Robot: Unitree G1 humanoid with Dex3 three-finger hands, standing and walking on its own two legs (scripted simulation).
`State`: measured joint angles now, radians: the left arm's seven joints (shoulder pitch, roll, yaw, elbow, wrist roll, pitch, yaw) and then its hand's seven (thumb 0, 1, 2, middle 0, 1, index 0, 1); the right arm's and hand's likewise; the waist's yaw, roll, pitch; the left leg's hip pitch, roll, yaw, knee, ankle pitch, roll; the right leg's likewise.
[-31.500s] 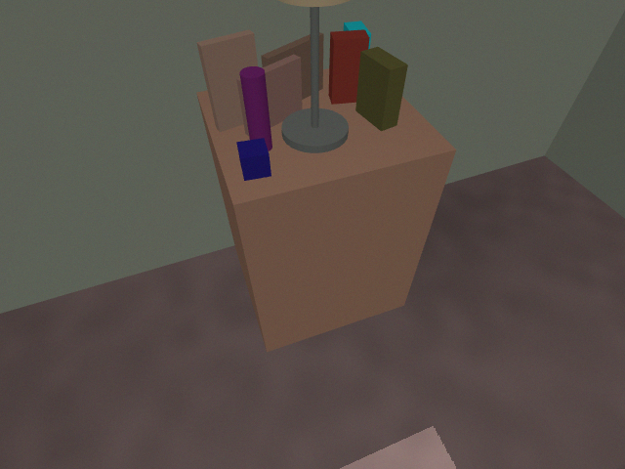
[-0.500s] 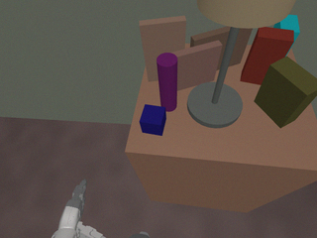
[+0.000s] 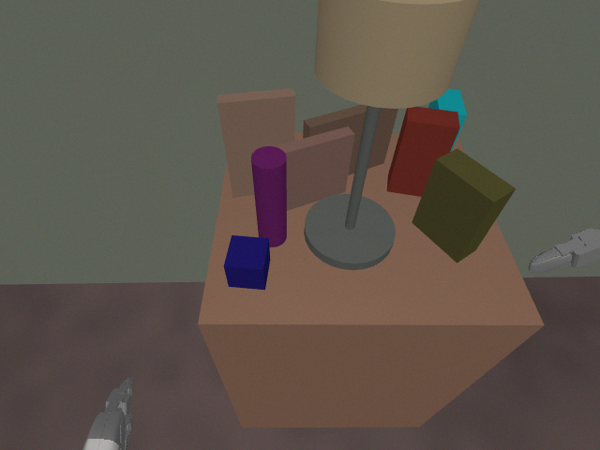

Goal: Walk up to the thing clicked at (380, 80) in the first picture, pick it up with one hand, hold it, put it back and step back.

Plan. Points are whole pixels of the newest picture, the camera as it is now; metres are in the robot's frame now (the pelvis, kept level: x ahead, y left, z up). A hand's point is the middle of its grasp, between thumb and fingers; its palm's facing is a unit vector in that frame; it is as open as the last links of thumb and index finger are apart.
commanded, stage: sink last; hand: right
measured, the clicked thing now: (457, 207) +0.49 -0.25 +0.03
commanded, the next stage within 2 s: home in 0.68 s
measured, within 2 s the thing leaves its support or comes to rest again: neither
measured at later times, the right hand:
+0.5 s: hand out of the picture +0.14 -0.22 +0.17, palm faces +0.43 +0.81 -0.40, open 17.7 cm
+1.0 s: hand out of the picture +0.13 -0.25 +0.12, palm faces +0.44 +0.80 -0.40, open 17.5 cm
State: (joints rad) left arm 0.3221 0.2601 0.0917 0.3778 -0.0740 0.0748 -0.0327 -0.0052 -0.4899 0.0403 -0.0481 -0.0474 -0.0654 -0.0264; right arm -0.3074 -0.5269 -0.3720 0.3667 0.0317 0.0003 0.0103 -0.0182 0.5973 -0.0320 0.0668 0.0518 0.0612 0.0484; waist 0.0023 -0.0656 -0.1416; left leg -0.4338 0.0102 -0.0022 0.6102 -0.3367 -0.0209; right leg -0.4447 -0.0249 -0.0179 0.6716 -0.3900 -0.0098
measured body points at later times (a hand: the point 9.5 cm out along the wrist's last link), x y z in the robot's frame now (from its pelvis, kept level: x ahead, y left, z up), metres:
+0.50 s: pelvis -0.03 +0.04 +0.01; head -0.05 +0.07 +0.45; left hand +0.14 +0.28 -0.08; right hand +0.11 -0.26 +0.19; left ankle -0.03 +0.15 -0.72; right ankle -0.04 -0.11 -0.72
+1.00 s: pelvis -0.05 +0.03 +0.01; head -0.05 +0.05 +0.46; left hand +0.13 +0.25 -0.08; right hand +0.10 -0.29 +0.15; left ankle -0.03 +0.15 -0.72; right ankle -0.04 -0.11 -0.72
